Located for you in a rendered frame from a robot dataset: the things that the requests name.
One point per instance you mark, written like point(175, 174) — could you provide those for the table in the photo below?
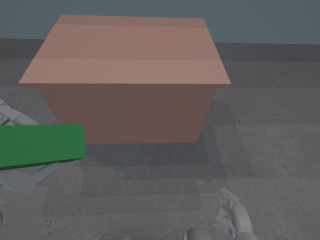
point(129, 79)

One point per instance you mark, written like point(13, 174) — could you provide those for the left robot hand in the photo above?
point(20, 181)

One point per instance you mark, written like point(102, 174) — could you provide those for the right robot thigh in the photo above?
point(196, 234)

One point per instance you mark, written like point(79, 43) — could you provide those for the sponge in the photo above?
point(23, 146)

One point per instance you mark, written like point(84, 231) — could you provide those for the right robot hand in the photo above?
point(234, 221)

